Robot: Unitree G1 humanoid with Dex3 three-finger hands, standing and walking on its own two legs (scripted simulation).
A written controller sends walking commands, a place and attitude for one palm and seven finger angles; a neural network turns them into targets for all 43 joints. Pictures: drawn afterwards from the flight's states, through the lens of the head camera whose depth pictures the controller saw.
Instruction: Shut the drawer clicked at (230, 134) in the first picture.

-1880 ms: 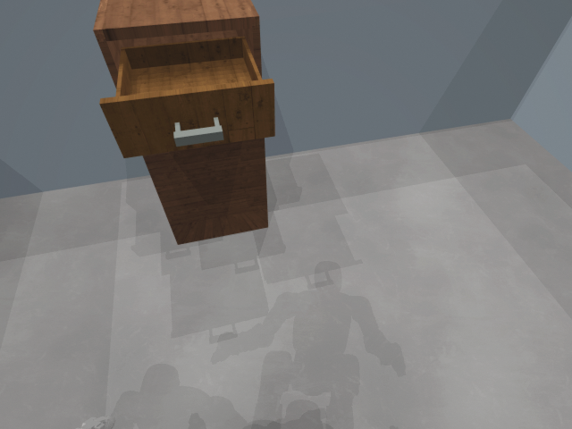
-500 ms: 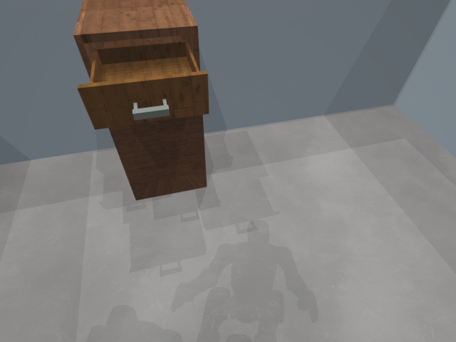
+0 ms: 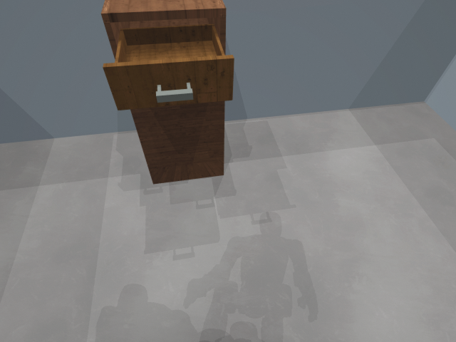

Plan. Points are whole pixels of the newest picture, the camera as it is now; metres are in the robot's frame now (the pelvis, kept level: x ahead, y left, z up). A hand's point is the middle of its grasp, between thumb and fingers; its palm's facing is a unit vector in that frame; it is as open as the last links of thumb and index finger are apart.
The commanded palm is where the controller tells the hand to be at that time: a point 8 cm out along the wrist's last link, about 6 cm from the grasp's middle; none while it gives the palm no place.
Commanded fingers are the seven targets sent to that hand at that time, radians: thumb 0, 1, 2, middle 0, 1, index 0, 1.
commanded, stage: turn to face it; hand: left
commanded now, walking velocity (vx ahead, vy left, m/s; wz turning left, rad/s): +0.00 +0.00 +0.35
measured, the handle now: (174, 91) +0.74 +0.19 +0.02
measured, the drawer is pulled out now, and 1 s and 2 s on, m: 0.28 0.28 0.28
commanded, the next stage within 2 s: take the last steps up to it in 0.32 s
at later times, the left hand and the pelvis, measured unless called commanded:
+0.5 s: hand out of the picture -0.02 +0.17 -0.15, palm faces +0.20 -0.94 -0.26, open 7.3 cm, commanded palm none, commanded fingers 0.00 0.90 0.90 -0.20 -0.30 -0.20 -0.30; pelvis -0.03 -0.03 +0.01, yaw +10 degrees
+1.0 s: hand out of the picture +0.06 +0.15 -0.17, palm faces +0.13 -0.98 -0.16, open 7.4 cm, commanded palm none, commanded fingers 0.00 0.90 0.90 -0.20 -0.30 -0.20 -0.30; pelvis +0.06 -0.04 +0.00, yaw +7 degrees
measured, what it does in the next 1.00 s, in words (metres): steps on the spot: left foot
